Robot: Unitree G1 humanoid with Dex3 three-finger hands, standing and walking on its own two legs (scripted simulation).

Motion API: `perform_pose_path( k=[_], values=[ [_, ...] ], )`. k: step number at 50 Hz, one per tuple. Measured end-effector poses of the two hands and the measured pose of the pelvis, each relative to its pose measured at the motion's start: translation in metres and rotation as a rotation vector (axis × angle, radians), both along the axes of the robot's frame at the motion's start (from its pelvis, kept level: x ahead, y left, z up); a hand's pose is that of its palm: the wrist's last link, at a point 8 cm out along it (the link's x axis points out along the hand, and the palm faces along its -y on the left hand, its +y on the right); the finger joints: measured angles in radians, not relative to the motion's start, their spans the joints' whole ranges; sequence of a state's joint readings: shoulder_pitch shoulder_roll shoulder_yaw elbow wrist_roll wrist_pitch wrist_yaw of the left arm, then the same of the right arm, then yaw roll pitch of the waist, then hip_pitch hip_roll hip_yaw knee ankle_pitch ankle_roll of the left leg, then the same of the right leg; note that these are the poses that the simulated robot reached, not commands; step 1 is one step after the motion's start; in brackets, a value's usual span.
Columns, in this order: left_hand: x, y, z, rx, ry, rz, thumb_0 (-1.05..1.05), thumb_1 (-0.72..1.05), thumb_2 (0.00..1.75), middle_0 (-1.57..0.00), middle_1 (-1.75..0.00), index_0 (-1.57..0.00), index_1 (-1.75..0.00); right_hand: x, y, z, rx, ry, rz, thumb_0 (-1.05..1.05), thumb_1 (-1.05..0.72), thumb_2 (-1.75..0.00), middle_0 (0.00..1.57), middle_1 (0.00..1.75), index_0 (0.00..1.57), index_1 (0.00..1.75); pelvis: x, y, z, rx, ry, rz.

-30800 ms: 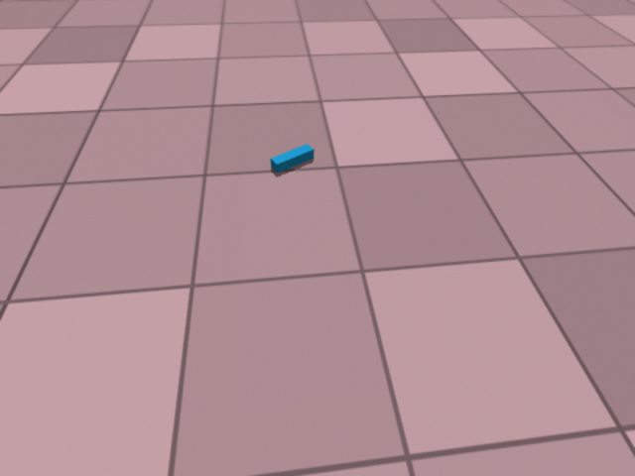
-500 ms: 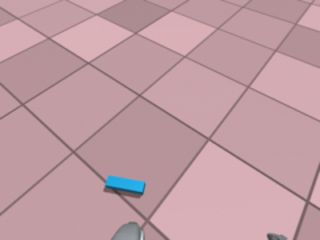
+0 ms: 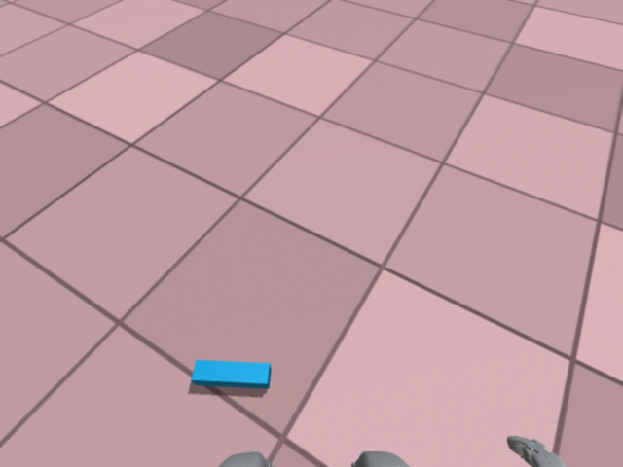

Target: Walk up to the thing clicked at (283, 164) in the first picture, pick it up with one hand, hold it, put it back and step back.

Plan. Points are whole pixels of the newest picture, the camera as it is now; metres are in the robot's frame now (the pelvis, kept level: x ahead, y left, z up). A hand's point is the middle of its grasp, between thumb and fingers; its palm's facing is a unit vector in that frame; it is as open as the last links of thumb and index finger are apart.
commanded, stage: walk up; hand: left
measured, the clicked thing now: (232, 374) +0.44 +0.24 -0.72
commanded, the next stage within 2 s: stand in 1.16 s
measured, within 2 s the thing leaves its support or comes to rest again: neither
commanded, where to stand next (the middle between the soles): +0.06 +0.00 m, yaw +0 degrees
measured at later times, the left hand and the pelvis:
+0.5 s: hand out of the picture +0.10 +0.23 -0.13, palm faces -0.03 -0.95 -0.32, open 7.4 cm; pelvis +0.01 -0.02 +0.03, yaw +0 degrees
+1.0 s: hand out of the picture +0.14 +0.24 -0.12, palm faces -0.01 -0.95 -0.31, open 7.4 cm; pelvis +0.04 -0.01 +0.03, yaw -1 degrees
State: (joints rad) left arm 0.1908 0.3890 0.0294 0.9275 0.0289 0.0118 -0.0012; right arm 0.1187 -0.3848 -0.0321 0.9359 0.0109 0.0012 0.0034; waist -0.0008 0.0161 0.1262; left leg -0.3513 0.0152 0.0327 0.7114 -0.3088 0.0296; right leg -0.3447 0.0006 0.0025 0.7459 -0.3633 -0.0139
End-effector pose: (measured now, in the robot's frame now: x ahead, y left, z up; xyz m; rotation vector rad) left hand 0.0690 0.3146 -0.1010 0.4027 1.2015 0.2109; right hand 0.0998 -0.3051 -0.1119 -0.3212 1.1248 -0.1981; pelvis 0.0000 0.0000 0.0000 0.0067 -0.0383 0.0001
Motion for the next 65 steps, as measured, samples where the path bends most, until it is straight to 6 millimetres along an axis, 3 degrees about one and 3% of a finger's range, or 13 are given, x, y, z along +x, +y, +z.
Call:
perform_pose_path(
  k=[7, 14, 23, 35, 42, 49, 65],
  values=[
    [0.018, -0.014, -0.001, -0.056, -0.061, -0.032, 0.0, 0.9, 0.9, -0.2, -0.3, -0.2, -0.3, -0.058, -0.01, 0.009, -0.034, 0.102, -0.026, 0.01, -0.9, -0.9, 0.21, 0.3, 0.21, 0.3, -0.01, -0.003, 0.007, -0.003, -0.014, -0.01],
    [0.015, -0.033, 0.002, -0.103, -0.044, -0.022, 0.0, 0.9, 0.9, -0.2, -0.3, -0.2, -0.3, -0.076, -0.02, 0.02, -0.036, 0.136, -0.046, 0.01, -0.9, -0.9, 0.21, 0.3, 0.21, 0.3, -0.005, -0.012, 0.018, -0.002, -0.006, -0.013],
    [0.017, -0.039, 0.008, -0.105, -0.001, 0.016, 0.0, 0.9, 0.9, -0.2, -0.3, -0.2, -0.3, -0.052, -0.022, 0.022, -0.022, 0.123, -0.037, 0.01, -0.9, -0.9, 0.21, 0.3, 0.21, 0.3, 0.01, -0.017, 0.026, -0.008, 0.008, -0.008],
    [0.05, -0.032, 0.015, -0.096, -0.024, 0.043, 0.0, 0.9, 0.9, -0.2, -0.3, -0.2, -0.3, 0.004, -0.009, 0.027, -0.015, 0.056, -0.014, 0.01, -0.9, -0.9, 0.21, 0.3, 0.21, 0.3, 0.031, -0.013, 0.03, -0.009, 0.015, -0.007],
    [0.062, -0.029, 0.016, -0.1, -0.036, 0.038, 0.0, 0.9, 0.9, -0.2, -0.3, -0.2, -0.3, 0.025, -0.004, 0.033, -0.016, 0.022, -0.006, 0.01, -0.9, -0.9, 0.21, 0.3, 0.21, 0.3, 0.036, -0.009, 0.032, -0.01, 0.014, -0.009],
    [0.062, -0.028, 0.013, -0.108, -0.02, 0.037, 0.0, 0.9, 0.9, -0.2, -0.3, -0.2, -0.3, 0.027, -0.001, 0.036, -0.022, 0.029, -0.009, 0.01, -0.9, -0.9, 0.21, 0.3, 0.21, 0.3, 0.038, -0.006, 0.034, -0.009, 0.014, -0.012],
    [0.05, -0.023, 0.013, -0.098, 0.004, 0.029, 0.0, 0.9, 0.9, -0.2, -0.3, -0.2, -0.3, 0.006, 0.007, 0.031, -0.002, 0.084, -0.045, 0.01, -0.9, -0.9, 0.21, 0.3, 0.21, 0.3, 0.035, 0.001, 0.036, -0.009, 0.0, -0.018]
  ],
)
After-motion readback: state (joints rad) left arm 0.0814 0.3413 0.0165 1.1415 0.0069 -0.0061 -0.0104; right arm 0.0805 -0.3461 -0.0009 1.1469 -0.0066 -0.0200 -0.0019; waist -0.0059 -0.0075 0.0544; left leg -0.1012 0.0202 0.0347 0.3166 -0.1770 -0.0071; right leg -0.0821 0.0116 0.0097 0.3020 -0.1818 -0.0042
